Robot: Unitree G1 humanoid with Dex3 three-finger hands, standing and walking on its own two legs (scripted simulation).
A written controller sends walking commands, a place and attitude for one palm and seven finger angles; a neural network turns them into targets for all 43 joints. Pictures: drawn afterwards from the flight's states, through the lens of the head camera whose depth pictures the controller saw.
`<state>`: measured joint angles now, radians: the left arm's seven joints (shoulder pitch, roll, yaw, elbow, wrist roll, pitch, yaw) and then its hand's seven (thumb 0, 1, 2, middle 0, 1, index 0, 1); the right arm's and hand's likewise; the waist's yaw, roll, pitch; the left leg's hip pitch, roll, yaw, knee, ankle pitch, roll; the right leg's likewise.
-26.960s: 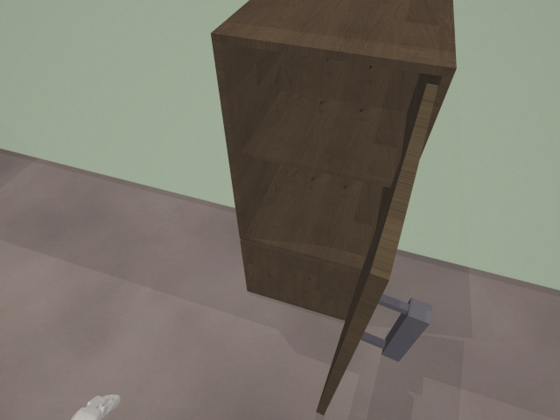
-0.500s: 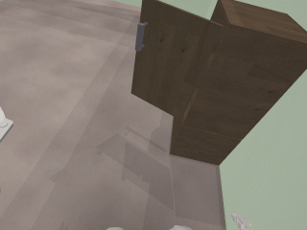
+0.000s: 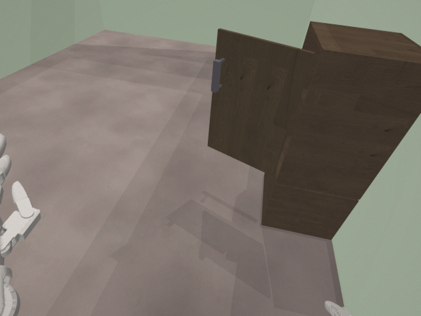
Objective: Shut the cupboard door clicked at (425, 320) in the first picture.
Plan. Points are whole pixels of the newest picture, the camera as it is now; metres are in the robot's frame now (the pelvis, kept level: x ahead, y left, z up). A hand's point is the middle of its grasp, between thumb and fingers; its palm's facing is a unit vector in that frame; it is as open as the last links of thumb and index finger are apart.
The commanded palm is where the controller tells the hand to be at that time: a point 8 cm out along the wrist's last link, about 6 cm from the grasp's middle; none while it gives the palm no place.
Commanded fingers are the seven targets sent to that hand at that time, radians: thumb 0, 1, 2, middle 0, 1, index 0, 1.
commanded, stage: stop stepping back and stand still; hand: left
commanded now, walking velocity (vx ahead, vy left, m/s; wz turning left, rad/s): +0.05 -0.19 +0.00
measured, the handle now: (218, 74) +1.05 +0.05 +0.04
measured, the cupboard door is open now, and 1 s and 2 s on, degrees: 69 69 69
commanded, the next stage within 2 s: let the arm hang, fingers relaxed in 0.26 s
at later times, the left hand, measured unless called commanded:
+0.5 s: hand (83, 263) +0.21 +0.27 -0.01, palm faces +0.21 -0.88 -0.42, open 7.4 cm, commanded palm none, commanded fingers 0.00 0.90 0.90 -0.20 -0.30 -0.20 -0.30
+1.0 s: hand out of the picture +0.01 +0.24 -0.15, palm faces +0.04 -0.97 -0.24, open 7.3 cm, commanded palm none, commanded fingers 0.00 0.90 0.90 -0.20 -0.30 -0.20 -0.30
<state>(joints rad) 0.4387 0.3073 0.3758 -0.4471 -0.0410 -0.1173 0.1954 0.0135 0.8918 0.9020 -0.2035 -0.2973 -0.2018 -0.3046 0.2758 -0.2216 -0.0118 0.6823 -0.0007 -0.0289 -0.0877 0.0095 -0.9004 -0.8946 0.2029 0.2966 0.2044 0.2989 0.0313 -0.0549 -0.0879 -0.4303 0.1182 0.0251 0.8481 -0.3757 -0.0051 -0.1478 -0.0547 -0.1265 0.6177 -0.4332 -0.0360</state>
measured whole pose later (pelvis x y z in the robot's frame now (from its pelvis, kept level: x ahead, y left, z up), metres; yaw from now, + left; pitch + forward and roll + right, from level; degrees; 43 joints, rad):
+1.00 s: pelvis +0.03 +0.04 +0.02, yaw +1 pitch -3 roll -1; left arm 0.33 0.19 0.01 1.08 0.02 0.02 0.02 0.00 0.92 0.90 -0.20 -0.30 -0.19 -0.30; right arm 0.26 -0.19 0.00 1.05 -0.01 0.03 -0.02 0.00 -0.92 -0.89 0.20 0.30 0.20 0.30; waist -0.01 0.03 0.03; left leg -0.20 0.02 0.15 0.42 -0.18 0.04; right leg -0.13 -0.05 -0.10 0.41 -0.23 0.02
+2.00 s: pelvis +0.02 +0.06 +0.02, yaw -1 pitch -2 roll +0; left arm 0.34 0.11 0.00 1.16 0.02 0.00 0.04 0.00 0.91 0.90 -0.20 -0.30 -0.19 -0.30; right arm 0.31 -0.12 -0.01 1.13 -0.01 0.01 -0.03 0.00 -0.91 -0.89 0.20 0.30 0.20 0.30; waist -0.02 0.00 0.04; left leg -0.20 0.01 0.18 0.40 -0.17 0.06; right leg -0.16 -0.07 -0.06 0.41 -0.21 0.04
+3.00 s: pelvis +0.13 +0.06 +0.02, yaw +26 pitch +3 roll -1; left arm 0.06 0.24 0.07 0.86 0.04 0.02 -0.03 0.01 0.91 0.90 -0.20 -0.30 -0.19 -0.30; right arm 0.34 -0.21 -0.05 0.96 -0.03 -0.02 -0.01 0.00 -0.90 -0.89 0.20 0.30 0.20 0.30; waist -0.07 0.01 0.07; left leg -0.20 -0.07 -0.15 0.39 -0.25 0.05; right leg -0.52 -0.06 0.03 0.81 -0.28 0.09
